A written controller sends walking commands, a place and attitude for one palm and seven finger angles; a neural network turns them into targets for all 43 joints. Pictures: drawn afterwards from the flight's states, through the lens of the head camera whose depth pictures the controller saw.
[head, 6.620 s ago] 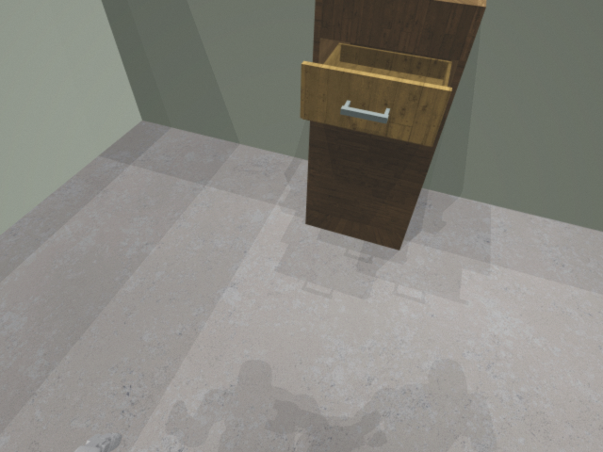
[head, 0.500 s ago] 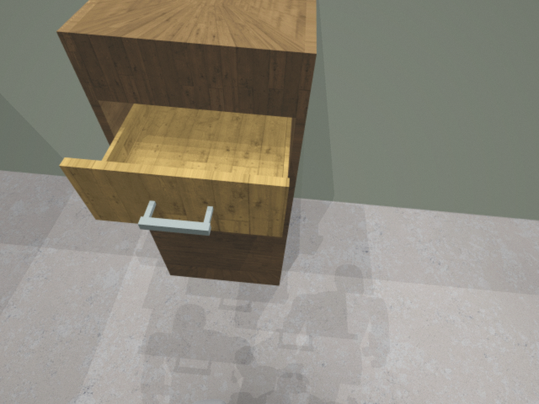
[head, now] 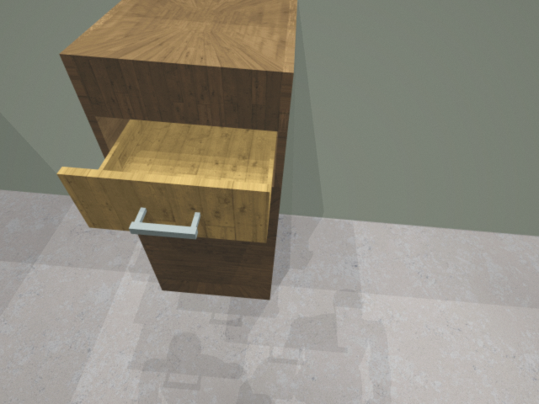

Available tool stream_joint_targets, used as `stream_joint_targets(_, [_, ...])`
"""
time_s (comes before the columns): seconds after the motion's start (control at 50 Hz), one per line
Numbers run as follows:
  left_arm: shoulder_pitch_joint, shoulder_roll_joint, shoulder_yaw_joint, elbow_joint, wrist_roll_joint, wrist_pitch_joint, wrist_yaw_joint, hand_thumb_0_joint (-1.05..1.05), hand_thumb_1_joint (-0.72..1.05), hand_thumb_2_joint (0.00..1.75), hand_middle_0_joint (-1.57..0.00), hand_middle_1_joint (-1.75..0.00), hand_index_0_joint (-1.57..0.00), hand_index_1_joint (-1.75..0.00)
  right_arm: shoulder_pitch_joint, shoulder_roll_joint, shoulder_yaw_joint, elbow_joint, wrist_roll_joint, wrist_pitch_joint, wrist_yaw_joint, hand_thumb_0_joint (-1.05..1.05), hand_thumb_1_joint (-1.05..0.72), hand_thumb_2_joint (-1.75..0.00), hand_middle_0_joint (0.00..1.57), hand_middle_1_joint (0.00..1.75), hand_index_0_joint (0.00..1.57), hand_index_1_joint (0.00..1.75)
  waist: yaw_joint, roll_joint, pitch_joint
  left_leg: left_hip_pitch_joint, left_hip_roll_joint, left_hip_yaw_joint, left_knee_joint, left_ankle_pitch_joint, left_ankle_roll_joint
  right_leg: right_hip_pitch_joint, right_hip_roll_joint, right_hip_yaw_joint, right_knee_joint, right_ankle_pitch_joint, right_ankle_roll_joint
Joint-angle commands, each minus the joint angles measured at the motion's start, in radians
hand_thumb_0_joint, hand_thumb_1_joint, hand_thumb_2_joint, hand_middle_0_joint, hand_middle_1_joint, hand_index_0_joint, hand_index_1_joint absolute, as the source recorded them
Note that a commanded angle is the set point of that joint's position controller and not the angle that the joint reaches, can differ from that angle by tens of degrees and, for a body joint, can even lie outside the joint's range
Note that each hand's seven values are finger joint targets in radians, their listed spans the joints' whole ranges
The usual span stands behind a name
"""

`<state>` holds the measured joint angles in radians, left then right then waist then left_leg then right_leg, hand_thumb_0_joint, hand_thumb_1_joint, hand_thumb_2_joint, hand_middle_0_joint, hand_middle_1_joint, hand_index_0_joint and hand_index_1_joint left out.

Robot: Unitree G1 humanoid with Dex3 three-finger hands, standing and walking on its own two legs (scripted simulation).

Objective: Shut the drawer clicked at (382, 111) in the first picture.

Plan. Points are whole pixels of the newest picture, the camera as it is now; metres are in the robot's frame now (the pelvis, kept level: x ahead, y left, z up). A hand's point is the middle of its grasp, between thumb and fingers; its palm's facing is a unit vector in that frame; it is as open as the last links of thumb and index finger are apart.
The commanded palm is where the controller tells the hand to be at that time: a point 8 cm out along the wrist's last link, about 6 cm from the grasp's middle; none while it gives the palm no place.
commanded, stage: come to a stop and stand still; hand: left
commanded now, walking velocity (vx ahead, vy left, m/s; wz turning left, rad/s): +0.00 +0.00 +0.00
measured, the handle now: (166, 222) +0.43 +0.23 -0.03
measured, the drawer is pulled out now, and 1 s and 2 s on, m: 0.18 0.18 0.18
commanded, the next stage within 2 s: look again from close up in 0.76 s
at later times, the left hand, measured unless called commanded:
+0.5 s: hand out of the picture +0.00 +0.16 -0.18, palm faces +0.04 -0.99 -0.15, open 7.4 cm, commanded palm none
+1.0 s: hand out of the picture +0.01 +0.17 -0.18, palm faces +0.00 -0.98 -0.18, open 7.4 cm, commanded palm none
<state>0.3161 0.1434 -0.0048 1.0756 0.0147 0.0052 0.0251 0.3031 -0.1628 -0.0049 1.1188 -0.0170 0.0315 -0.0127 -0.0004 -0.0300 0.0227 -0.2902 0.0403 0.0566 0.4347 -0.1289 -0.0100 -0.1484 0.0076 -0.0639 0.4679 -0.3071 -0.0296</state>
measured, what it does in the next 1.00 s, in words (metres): stands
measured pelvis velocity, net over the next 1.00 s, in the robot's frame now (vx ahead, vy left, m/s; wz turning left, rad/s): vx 0.04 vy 0.01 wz -0.01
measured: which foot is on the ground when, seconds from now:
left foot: down 0.00-1.00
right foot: down 0.00-1.00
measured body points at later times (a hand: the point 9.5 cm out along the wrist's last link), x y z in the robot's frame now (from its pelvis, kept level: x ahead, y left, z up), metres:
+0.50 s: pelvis +0.03 +0.01 +0.00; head +0.05 +0.01 +0.45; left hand +0.00 +0.21 -0.16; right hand +0.02 -0.20 -0.16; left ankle +0.07 +0.13 -0.74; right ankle -0.03 -0.10 -0.74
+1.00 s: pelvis +0.04 +0.01 +0.00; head +0.06 +0.01 +0.45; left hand +0.01 +0.22 -0.16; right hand +0.06 -0.22 -0.16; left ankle +0.07 +0.13 -0.74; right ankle -0.03 -0.10 -0.74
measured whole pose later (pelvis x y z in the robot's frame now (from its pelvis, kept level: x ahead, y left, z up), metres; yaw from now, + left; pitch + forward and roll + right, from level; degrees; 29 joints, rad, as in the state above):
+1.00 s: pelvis +0.04 +0.01 +0.00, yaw -1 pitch -1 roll -1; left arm 0.35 0.12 -0.02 1.09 0.02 -0.04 0.06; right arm 0.24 -0.18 0.00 1.06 -0.01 -0.01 -0.02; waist -0.01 0.01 0.06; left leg -0.28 0.04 0.06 0.54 -0.24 0.00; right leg -0.10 0.01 -0.05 0.46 -0.36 -0.01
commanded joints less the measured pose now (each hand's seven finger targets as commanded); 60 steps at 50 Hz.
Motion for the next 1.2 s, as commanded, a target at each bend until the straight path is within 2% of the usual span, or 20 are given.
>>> stream_joint_targets(0.0, [0.072,0.102,0.018,-0.012,-0.007,-0.023,0.003,0.0,0.9,0.9,-0.2,-0.3,-0.2,-0.3,0.022,-0.063,-0.003,-0.037,0.002,-0.039,-0.01,0.0,-0.9,-0.9,0.2,0.3,0.2,0.3,0.011,0.058,0.036,0.084,0.057,-0.08,-0.074,-0.035,0.019,-0.122,-0.12,0.127,-0.171,-0.032,-0.015])
stream_joint_targets(0.08, [0.086,0.082,0.015,0.005,-0.008,-0.028,0.005,0.0,0.9,0.9,-0.2,-0.3,-0.2,-0.3,0.041,-0.06,-0.001,-0.016,0.005,-0.049,-0.015,0.0,-0.9,-0.9,0.2,0.3,0.2,0.3,0.014,0.037,0.015,0.097,0.067,-0.08,-0.065,0.044,0.022,-0.076,-0.116,0.11,-0.155,0.066,-0.012])
stream_joint_targets(0.12, [0.093,0.077,0.014,0.015,-0.009,-0.029,0.007,0.0,0.9,0.9,-0.2,-0.3,-0.2,-0.3,0.049,-0.056,-0.001,-0.005,0.006,-0.051,-0.017,0.0,-0.9,-0.9,0.2,0.3,0.2,0.3,0.015,0.047,0.006,0.106,0.07,-0.075,-0.06,0.068,0.023,-0.059,-0.116,0.102,-0.149,0.1,-0.01])
stream_joint_targets(0.36, [0.12,0.045,0.012,0.039,-0.002,-0.025,0.015,0.0,0.9,0.9,-0.2,-0.3,-0.2,-0.3,0.049,-0.039,-0.003,0.013,0.007,-0.05,-0.023,0.0,-0.9,-0.9,0.2,0.3,0.2,0.3,0.013,0.017,0.075,0.122,0.074,-0.079,-0.076,0.069,0.034,-0.091,-0.11,0.089,-0.153,0.098,0.002])
stream_joint_targets(0.44, [0.125,0.047,0.013,0.041,-0.003,-0.029,0.016,0.0,0.9,0.9,-0.2,-0.3,-0.2,-0.3,0.049,-0.043,-0.002,0.012,0.006,-0.053,-0.023,0.0,-0.9,-0.9,0.2,0.3,0.2,0.3,0.011,0.006,0.051,0.142,0.073,-0.078,-0.074,0.106,0.037,-0.071,-0.114,0.086,-0.148,0.133,0.004])
stream_joint_targets(0.54, [0.13,0.053,0.016,0.043,-0.002,-0.031,0.017,0.0,0.9,0.9,-0.2,-0.3,-0.2,-0.3,0.039,-0.052,-0.003,0.007,0.005,-0.058,-0.025,0.0,-0.9,-0.9,0.2,0.3,0.2,0.3,0.012,0.033,0.015,0.167,0.073,-0.072,-0.063,0.166,0.038,-0.043,-0.118,0.085,-0.141,0.188,0.004])
stream_joint_targets(0.68, [0.134,0.055,0.016,0.049,0.0,-0.029,0.018,0.0,0.9,0.9,-0.2,-0.3,-0.2,-0.3,0.027,-0.054,0.0,0.008,0.007,-0.057,-0.028,0.0,-0.9,-0.9,0.2,0.3,0.2,0.3,0.016,0.025,0.053,0.159,0.072,-0.073,-0.063,0.18,0.038,-0.038,-0.12,0.08,-0.15,0.215,0.007])
stream_joint_targets(0.82, [0.137,0.06,0.014,0.05,-0.002,-0.03,0.019,0.0,0.9,0.9,-0.2,-0.3,-0.2,-0.3,0.019,-0.062,0.0,0.006,0.006,-0.054,-0.027,0.0,-0.9,-0.9,0.2,0.3,0.2,0.3,0.015,0.021,0.04,0.173,0.07,-0.072,-0.061,0.169,0.036,-0.029,-0.124,0.078,-0.155,0.227,0.006])
stream_joint_targets(0.84, [0.162,0.096,0.006,0.048,0.022,-0.064,0.054,0.0,0.9,0.9,-0.2,-0.3,-0.2,-0.3,-0.082,-0.097,-0.003,-0.076,0.013,-0.07,-0.01,0.0,-0.9,-0.9,0.2,0.3,0.2,0.3,0.032,0.004,0.104,0.069,0.063,-0.038,0.189,0.214,0.013,-0.107,-0.166,0.169,-0.175,0.642,0.039])
stream_joint_targets(0.86, [0.136,0.136,0.018,0.013,0.016,-0.067,0.054,0.0,0.9,0.9,-0.2,-0.3,-0.2,-0.3,-0.056,-0.077,-0.001,-0.121,0.008,-0.061,-0.005,0.0,-0.9,-0.9,0.2,0.3,0.2,0.3,-0.021,0.009,0.106,0.032,0.03,-0.015,0.153,0.059,0.007,-0.036,-0.197,0.142,-0.111,0.876,0.026])
stream_joint_targets(0.88, [0.135,0.134,0.013,-0.002,0.006,-0.068,0.045,0.0,0.9,0.9,-0.2,-0.3,-0.2,-0.3,-0.001,-0.036,0.0,-0.096,0.003,-0.056,-0.008,0.0,-0.9,-0.9,0.2,0.3,0.2,0.3,-0.022,-0.019,0.045,0.058,0.01,0.0,0.111,-0.033,0.035,0.025,-0.198,0.131,-0.041,0.966,0.01])
stream_joint_targets(0.9, [0.127,0.121,0.005,-0.002,-0.001,-0.071,0.043,0.0,0.9,0.9,-0.2,-0.3,-0.2,-0.3,0.039,-0.057,-0.005,-0.087,0.0,-0.058,-0.01,0.0,-0.9,-0.9,0.2,0.3,0.2,0.3,-0.033,-0.07,-0.05,0.075,0.012,-0.009,0.114,0.011,0.044,0.077,-0.176,0.103,0.002,0.966,-0.008])
stream_joint_targets(0.92, [0.119,0.112,0.008,-0.016,-0.005,-0.07,0.043,0.0,0.9,0.9,-0.2,-0.3,-0.2,-0.3,0.051,-0.075,-0.01,-0.095,0.002,-0.058,-0.013,0.0,-0.9,-0.9,0.2,0.3,0.2,0.3,-0.035,-0.107,-0.107,0.094,0.021,-0.019,0.124,0.083,0.05,0.107,-0.159,0.085,0.024,0.927,-0.012])
stream_joint_targets(0.94, [0.119,0.11,0.012,-0.03,-0.007,-0.066,0.043,0.0,0.9,0.9,-0.2,-0.3,-0.2,-0.3,0.045,-0.087,-0.012,-0.102,0.005,-0.058,-0.014,0.0,-0.9,-0.9,0.2,0.3,0.2,0.3,-0.028,-0.108,-0.134,0.109,0.031,-0.029,0.127,0.136,0.053,0.108,-0.149,0.086,0.027,0.851,-0.013])
stream_joint_targets(0.96, [0.121,0.109,0.011,-0.04,-0.006,-0.056,0.042,0.0,0.9,0.9,-0.2,-0.3,-0.2,-0.3,0.032,-0.094,-0.012,-0.104,0.005,-0.058,-0.015,0.0,-0.9,-0.9,0.2,0.3,0.2,0.3,-0.017,-0.042,-0.104,0.116,0.04,-0.021,0.128,0.197,0.052,0.082,-0.137,0.086,0.032,0.759,-0.013])
stream_joint_targets(0.98, [0.122,0.109,0.012,-0.046,-0.007,-0.048,0.04,0.0,0.9,0.9,-0.2,-0.3,-0.2,-0.3,0.014,-0.09,-0.009,-0.109,0.007,-0.053,-0.015,0.0,-0.9,-0.9,0.2,0.3,0.2,0.3,-0.009,-0.018,-0.074,0.103,0.043,-0.032,0.127,0.186,0.052,0.052,-0.132,0.086,0.01,0.629,-0.013])
stream_joint_targets(1.04, [0.094,0.105,0.01,-0.059,-0.002,-0.027,0.033,0.0,0.9,0.9,-0.2,-0.3,-0.2,-0.3,-0.02,-0.096,-0.01,-0.12,0.006,-0.041,-0.011,0.0,-0.9,-0.9,0.2,0.3,0.2,0.3,-0.007,0.024,0.055,0.055,0.048,-0.061,0.071,0.069,0.051,-0.057,-0.108,0.091,-0.045,0.245,-0.018])
stream_joint_targets(1.06, [0.102,0.104,0.009,-0.063,0.001,-0.024,0.032,0.0,0.9,0.9,-0.2,-0.3,-0.2,-0.3,-0.023,-0.101,-0.009,-0.118,0.004,-0.04,-0.01,0.0,-0.9,-0.9,0.2,0.3,0.2,0.3,0.001,0.044,0.076,0.048,0.054,-0.072,0.062,0.071,0.057,-0.065,-0.098,0.091,-0.055,0.187,-0.016])
stream_joint_targets(1.12, [0.086,0.112,0.011,-0.071,-0.001,-0.017,0.027,0.0,0.9,0.9,-0.2,-0.3,-0.2,-0.3,-0.029,-0.109,-0.011,-0.124,0.004,-0.038,-0.006,0.0,-0.9,-0.9,0.2,0.3,0.2,0.3,0.0,0.027,0.099,0.012,0.048,-0.097,0.022,-0.042,0.06,-0.085,-0.091,0.091,-0.074,0.028,-0.017])
stream_joint_targets(1.18, [0.085,0.115,0.011,-0.078,0.0,-0.014,0.024,0.0,0.9,0.9,-0.2,-0.3,-0.2,-0.3,-0.033,-0.119,-0.011,-0.126,0.002,-0.039,-0.004,0.0,-0.9,-0.9,0.2,0.3,0.2,0.3,0.005,0.06,0.095,0.004,0.051,-0.119,-0.014,-0.095,0.063,-0.084,-0.088,0.084,-0.077,-0.023,-0.012])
